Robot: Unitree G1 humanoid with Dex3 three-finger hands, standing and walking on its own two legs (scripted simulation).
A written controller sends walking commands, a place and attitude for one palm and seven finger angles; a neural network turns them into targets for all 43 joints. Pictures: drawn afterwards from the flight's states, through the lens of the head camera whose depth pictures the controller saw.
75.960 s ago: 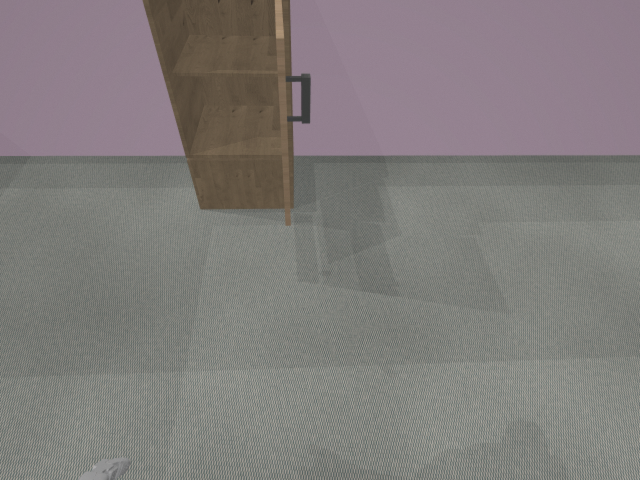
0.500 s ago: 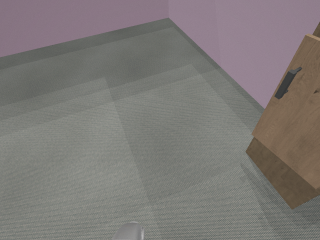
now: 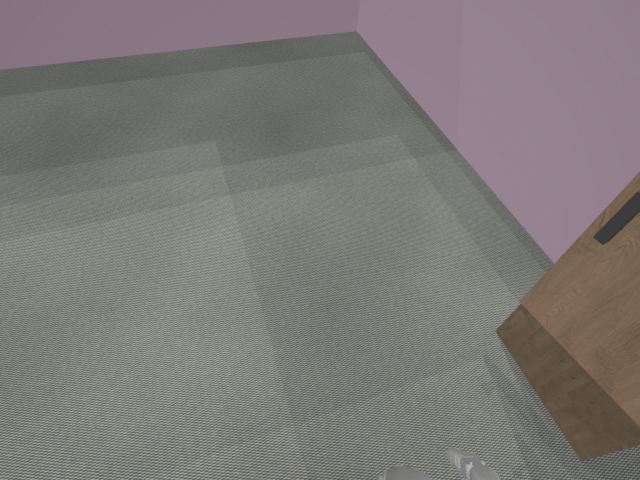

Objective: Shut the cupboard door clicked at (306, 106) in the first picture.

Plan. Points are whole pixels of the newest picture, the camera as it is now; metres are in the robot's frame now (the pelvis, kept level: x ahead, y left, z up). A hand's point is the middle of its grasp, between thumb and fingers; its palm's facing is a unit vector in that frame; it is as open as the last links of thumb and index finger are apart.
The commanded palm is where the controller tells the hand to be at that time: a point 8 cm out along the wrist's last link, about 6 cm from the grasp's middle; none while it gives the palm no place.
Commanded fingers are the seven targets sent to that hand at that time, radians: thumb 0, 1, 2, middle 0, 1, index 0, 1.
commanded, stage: turn to face it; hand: left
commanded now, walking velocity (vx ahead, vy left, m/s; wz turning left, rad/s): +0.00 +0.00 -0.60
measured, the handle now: (629, 214) +0.62 -0.51 -0.04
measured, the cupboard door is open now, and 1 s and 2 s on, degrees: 10 10 10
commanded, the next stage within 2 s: take the last steps up to it in 1.52 s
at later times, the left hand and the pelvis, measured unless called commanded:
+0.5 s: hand out of the picture +0.13 +0.12 -0.15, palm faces -0.25 -0.94 -0.25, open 7.4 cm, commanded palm none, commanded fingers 0.00 0.90 0.90 -0.20 -0.30 -0.20 -0.30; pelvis +0.01 -0.05 +0.00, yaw -17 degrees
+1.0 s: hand (239, 412) +0.22 +0.15 -0.16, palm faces -0.52 -0.83 -0.22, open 7.4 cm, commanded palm none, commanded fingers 0.00 0.90 0.90 -0.20 -0.30 -0.20 -0.30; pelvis +0.03 +0.01 +0.01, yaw -35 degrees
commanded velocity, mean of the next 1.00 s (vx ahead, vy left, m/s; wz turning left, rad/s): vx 0.00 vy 0.00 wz -0.60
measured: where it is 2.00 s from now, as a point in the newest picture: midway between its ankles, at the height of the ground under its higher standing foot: outside the picture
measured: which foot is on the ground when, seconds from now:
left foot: down 0.00-0.20, up 0.22-0.72, down 0.74-1.00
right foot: up 0.00-0.18, down 0.20-0.74, up 0.76-1.00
